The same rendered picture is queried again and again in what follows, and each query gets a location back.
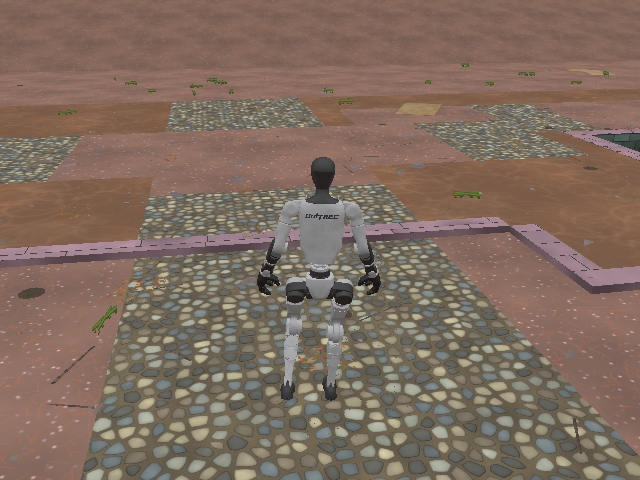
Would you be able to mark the robot torso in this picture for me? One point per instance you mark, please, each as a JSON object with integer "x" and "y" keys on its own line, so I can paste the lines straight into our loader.
{"x": 321, "y": 232}

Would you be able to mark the robot right hand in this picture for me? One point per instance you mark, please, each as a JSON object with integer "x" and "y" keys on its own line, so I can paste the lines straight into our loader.
{"x": 376, "y": 283}

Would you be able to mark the robot left hand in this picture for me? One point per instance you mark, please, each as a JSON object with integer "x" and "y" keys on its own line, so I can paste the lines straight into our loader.
{"x": 261, "y": 281}

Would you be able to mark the robot left forearm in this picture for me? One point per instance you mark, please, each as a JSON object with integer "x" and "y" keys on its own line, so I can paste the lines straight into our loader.
{"x": 270, "y": 261}

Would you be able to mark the humanoid robot head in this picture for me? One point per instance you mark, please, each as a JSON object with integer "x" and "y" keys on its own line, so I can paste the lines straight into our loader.
{"x": 322, "y": 172}

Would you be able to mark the robot right upper arm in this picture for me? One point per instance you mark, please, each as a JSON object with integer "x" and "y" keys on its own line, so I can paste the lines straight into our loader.
{"x": 353, "y": 211}

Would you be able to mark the robot right forearm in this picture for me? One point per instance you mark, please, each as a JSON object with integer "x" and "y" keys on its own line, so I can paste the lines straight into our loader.
{"x": 369, "y": 263}

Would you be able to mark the robot left upper arm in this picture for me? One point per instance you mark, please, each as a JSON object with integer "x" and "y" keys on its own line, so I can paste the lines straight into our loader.
{"x": 290, "y": 209}

